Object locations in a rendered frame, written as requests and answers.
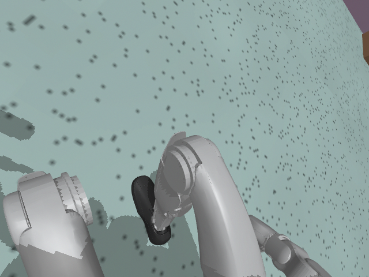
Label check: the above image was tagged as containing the right robot foot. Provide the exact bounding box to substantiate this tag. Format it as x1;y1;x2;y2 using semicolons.
131;175;171;245

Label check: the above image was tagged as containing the right robot arm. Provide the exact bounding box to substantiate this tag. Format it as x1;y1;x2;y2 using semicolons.
265;234;332;277

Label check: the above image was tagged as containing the right robot hand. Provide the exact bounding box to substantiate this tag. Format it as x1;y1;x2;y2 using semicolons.
249;215;278;252

